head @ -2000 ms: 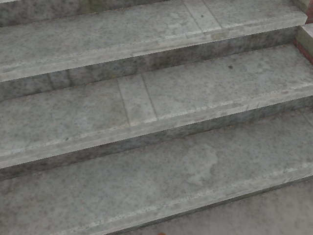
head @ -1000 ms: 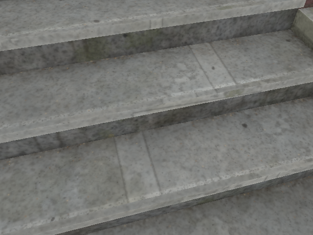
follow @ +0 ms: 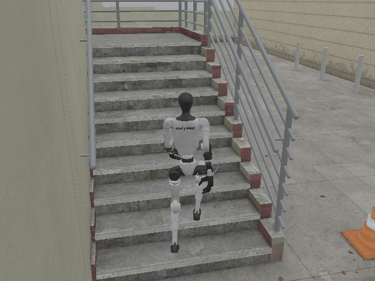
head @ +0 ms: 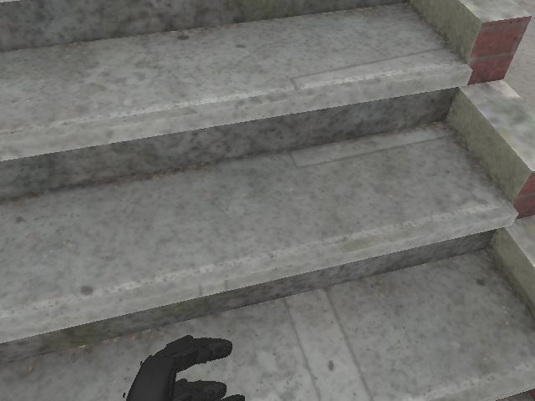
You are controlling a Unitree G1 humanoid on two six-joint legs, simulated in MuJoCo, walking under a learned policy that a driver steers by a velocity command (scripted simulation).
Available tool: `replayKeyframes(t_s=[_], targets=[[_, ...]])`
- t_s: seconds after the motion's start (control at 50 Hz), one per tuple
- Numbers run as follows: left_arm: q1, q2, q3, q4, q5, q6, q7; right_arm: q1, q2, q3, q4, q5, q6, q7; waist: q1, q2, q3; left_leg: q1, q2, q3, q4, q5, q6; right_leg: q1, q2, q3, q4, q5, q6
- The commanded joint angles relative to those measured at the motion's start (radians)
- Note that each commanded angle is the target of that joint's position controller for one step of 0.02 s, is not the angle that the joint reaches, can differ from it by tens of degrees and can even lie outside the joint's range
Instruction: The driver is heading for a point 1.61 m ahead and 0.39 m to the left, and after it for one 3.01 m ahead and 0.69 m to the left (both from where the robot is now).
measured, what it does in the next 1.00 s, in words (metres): climbs: left foot 0.16 m higher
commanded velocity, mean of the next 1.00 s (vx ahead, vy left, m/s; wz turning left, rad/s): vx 0.07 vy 0.00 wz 0.00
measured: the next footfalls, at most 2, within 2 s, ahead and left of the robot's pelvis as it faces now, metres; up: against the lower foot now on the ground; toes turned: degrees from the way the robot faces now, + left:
left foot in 0.66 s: +0.32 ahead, +0.23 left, +0.16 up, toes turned +5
right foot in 1.24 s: +0.26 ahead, -0.05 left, +0.16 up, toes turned +0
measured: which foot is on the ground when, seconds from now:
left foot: up 0.00-0.64, down 0.66-1.00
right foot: down 0.00-0.74, up 0.76-1.00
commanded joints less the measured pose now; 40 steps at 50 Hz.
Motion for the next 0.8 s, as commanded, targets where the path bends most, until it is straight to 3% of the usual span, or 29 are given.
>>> replayKeyframes(t_s=[0.02,0.04,0.06,0.08,0.1,0.12,0.16,0.2,0.22,0.24,0.28,0.32,0.36,0.38,0.4,0.46,0.5,0.52,0.58,0.6,0.62,0.64,0.66,0.68,0.7,0.72,0.74,0.76,0.8], targets=[[0.766,0.37,0.145,0.148,0.079,0.056,-0.033,0.023,-0.273,-0.104,-0.033,0.045,0.017,0.103,0.35,-0.206,-0.387,-0.616,-0.181,-0.318,1.267,0.115,-0.004,1.008,-0.402,1.215,-0.8,0.575,-0.389],[0.628,0.381,0.159,0.198,0.096,0.025,-0.041,-0.022,-0.2,-0.111,-0.056,0.069,0.022,0.087,0.236,-0.056,-0.125,-0.794,-0.207,-0.391,1.531,0.187,-0.001,0.804,-0.382,1.096,-0.848,0.416,-0.299],[0.292,0.212,0.145,0.209,-0.034,-0.026,0.023,-0.121,-0.08,-0.076,-0.213,0.024,-0.001,-0.023,0.016,0.038,-0.154,-0.634,-0.1,-0.139,1.465,0.04,-0.02,0.693,-0.355,0.77,-0.779,0.149,-0.21],[0.272,0.08,0.111,0.256,-0.029,-0.056,0.043,-0.197,-0.061,-0.069,-0.238,0.006,0.013,-0.065,0.008,0.065,0.012,-0.702,-0.073,-0.11,1.421,-0.032,-0.008,0.507,-0.268,0.602,-0.748,-0.004,-0.144],[0.288,-0.009,0.089,0.313,-0.006,-0.077,0.053,-0.22,-0.028,-0.057,-0.275,0.009,0.027,-0.091,-0.021,-0.004,0.104,-0.753,-0.079,-0.125,1.454,-0.102,0.012,0.424,-0.213,0.481,-0.757,0.015,-0.095],[0.31,-0.045,0.082,0.342,0.005,-0.094,0.052,-0.219,-0.002,-0.042,-0.291,0.009,0.036,-0.098,-0.034,-0.001,0.127,-0.77,-0.075,-0.138,1.446,-0.076,0.034,0.41,-0.189,0.398,-0.768,0.106,-0.057],[0.412,-0.004,0.096,0.406,0.009,-0.12,0.049,-0.229,0.05,-0.021,-0.318,0.026,0.048,-0.102,-0.035,-0.023,0.139,-0.832,-0.065,-0.094,1.353,-0.051,0.043,0.465,-0.169,0.285,-0.767,0.317,-0.037],[0.432,0.012,0.085,0.386,0.016,-0.133,0.049,-0.223,0.028,-0.023,-0.309,0.021,0.054,-0.102,-0.041,-0.022,0.092,-0.778,-0.064,-0.025,1.249,0.025,0.011,0.466,-0.171,0.226,-0.757,0.552,-0.043],[0.223,0.13,0.086,0.223,0.117,-0.119,-0.028,-0.214,-0.038,-0.016,-0.295,0.073,0.061,-0.012,-0.073,-0.232,-0.102,-0.706,-0.034,-0.024,1.396,-0.05,0.027,0.382,-0.133,0.208,-0.864,0.714,-0.088],[0.094,0.16,0.103,0.159,0.107,-0.118,-0.049,-0.171,-0.122,-0.045,-0.271,0.068,0.06,0.013,-0.091,-0.18,-0.084,-0.662,-0.045,-0.048,1.437,-0.07,-0.008,0.342,-0.146,0.201,-0.861,0.716,-0.1],[0.277,0.2,0.116,0.171,0.088,-0.103,-0.033,-0.275,-0.191,-0.058,-0.27,0.033,0.064,-0.008,0.021,-0.118,-0.09,-0.901,-0.064,-0.086,1.644,-0.152,-0.069,0.585,-0.239,0.346,-0.86,0.709,-0.196],[0.6,0.186,0.111,0.297,0.096,-0.093,-0.023,-0.411,-0.174,-0.044,-0.304,0.016,0.079,-0.065,0.116,-0.11,-0.024,-1.317,-0.078,-0.213,1.768,-0.155,-0.047,0.972,-0.339,0.459,-0.816,0.659,-0.242],[0.602,0.136,0.089,0.29,0.083,-0.101,-0.044,-0.469,-0.14,-0.028,-0.329,0.002,0.094,-0.078,0.117,-0.09,-0.033,-1.374,-0.041,-0.173,1.719,-0.117,-0.011,1.006,-0.315,0.416,-0.819,0.59,-0.205],[0.676,0.143,0.124,0.346,-0.025,-0.133,0.033,-0.573,-0.004,-0.011,-0.384,0.011,0.096,-0.107,0.105,0.041,0.069,-1.243,-0.028,0.023,1.562,-0.223,-0.033,0.931,-0.3,0.344,-0.874,0.288,-0.114],[0.691,0.123,0.109,0.361,-0.034,-0.151,0.061,-0.64,0.002,0.001,-0.409,0.005,0.106,-0.113,0.131,-0.001,0.116,-1.234,-0.008,0.065,1.548,-0.228,-0.048,0.877,-0.272,0.363,-0.891,0.284,-0.106],[0.64,0.159,0.13,0.347,0.005,-0.171,0.086,-0.642,-0.022,-0.014,-0.467,0.027,0.124,-0.115,0.119,-0.182,0.115,-1.246,0.041,0.033,1.491,-0.265,-0.056,0.944,-0.318,0.374,-0.922,0.386,-0.116],[0.619,0.167,0.145,0.329,0.018,-0.17,0.085,-0.663,-0.042,-0.024,-0.504,0.028,0.117,-0.116,0.127,-0.192,0.092,-1.272,0.067,0.013,1.449,-0.297,-0.051,1.02,-0.346,0.373,-0.929,0.446,-0.12],[0.629,0.171,0.155,0.339,0.008,-0.15,0.095,-0.689,-0.024,-0.016,-0.545,0.006,0.118,-0.116,0.124,-0.182,0.09,-1.273,0.098,-0.011,1.361,-0.328,-0.05,1.035,-0.322,0.37,-0.919,0.432,-0.098],[0.569,0.173,0.168,0.296,0.025,-0.117,0.106,-0.694,0.014,-0.007,-0.594,0.011,0.123,-0.103,0.105,-0.202,0.038,-1.152,0.13,-0.026,1.203,-0.319,-0.035,1.017,-0.32,0.328,-0.934,0.428,-0.073],[0.443,0.244,0.15,0.237,0.074,-0.112,0.01,-0.827,-0.032,0.047,-0.63,0.006,0.171,-0.041,0.056,-0.049,-0.008,-1.019,0.059,-0.046,0.888,-0.882,-0.028,0.735,-0.409,0.357,-1.03,0.237,-0.089],[0.459,0.24,0.151,0.222,0.085,-0.112,-0.031,-0.801,-0.064,0.031,-0.583,0.01,0.177,-0.022,0.099,-0.112,0.001,-0.896,0.038,-0.001,0.901,-0.793,-0.025,0.689,-0.443,0.383,-1.098,0.093,-0.105],[0.401,0.275,0.153,0.197,0.075,-0.113,-0.05,-0.688,-0.077,0.026,-0.513,0.003,0.165,-0.019,0.053,-0.183,-0.01,-0.875,0.039,-0.02,0.817,-0.647,-0.021,0.735,-0.421,0.353,-1.088,0.021,-0.077],[0.372,0.246,0.142,0.165,0.024,-0.121,-0.061,-0.576,-0.093,0.004,-0.439,0.021,0.125,-0.006,0.046,-0.207,-0.073,-0.674,-0.041,0.112,0.824,-0.456,-0.01,0.737,-0.334,0.25,-1.032,0.211,-0.065],[0.431,0.252,0.136,0.179,0.012,-0.134,-0.059,-0.593,-0.115,-0.001,-0.414,0.062,0.071,0.002,0.067,-0.14,-0.106,-0.558,-0.057,0.052,0.749,-0.339,0.032,0.673,-0.245,0.182,-0.919,0.521,-0.002],[0.483,0.254,0.126,0.209,0.003,-0.135,-0.068,-0.572,-0.137,0.007,-0.412,0.057,0.047,0.014,0.041,-0.082,-0.133,-0.473,-0.065,-0.06,0.636,-0.269,0.059,0.651,-0.149,0.133,-0.805,0.683,0.054],[0.629,0.233,0.169,0.27,-0.051,-0.1,-0.017,-0.332,-0.047,-0.017,-0.4,0.041,0.074,-0.085,0.007,-0.108,-0.184,-0.265,0.088,-0.271,0.45,-0.283,0.07,0.655,-0.149,0.061,-0.57,0.881,0.079],[0.561,0.204,0.162,0.253,-0.06,-0.071,0.007,-0.27,-0.143,-0.034,-0.362,0.036,0.092,-0.125,-0.04,0.107,-0.214,-0.252,0.182,-0.558,0.202,-0.253,0.118,0.592,-0.088,0.096,-0.312,0.534,0.118],[0.436,0.134,0.149,0.19,-0.022,-0.033,0.015,-0.298,-0.187,-0.049,-0.342,0.022,0.101,-0.144,-0.03,0.211,-0.127,-0.337,0.217,-0.701,-0.009,-0.253,0.139,0.488,-0.048,0.244,-0.033,0.037,0.13],[0.405,0.065,0.135,0.137,0.012,0.0,0.024,-0.516,-0.173,-0.049,-0.378,0.027,0.101,-0.144,0.08,0.167,0.012,-0.488,0.209,-0.523,0.068,-0.176,0.122,0.363,-0.028,0.388,0.295,0.038,0.128]])
Velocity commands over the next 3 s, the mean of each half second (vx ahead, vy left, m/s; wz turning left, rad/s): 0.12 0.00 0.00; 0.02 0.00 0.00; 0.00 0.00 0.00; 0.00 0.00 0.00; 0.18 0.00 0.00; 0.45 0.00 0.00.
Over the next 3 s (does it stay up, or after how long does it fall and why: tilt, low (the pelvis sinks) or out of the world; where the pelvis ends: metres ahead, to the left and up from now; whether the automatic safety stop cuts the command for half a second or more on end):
stays up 0.49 -0.13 0.27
